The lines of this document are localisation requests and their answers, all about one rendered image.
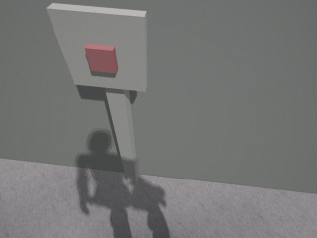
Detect panel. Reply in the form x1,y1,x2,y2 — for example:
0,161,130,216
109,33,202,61
46,3,148,186

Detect button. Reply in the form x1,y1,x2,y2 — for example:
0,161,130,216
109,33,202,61
85,44,119,73

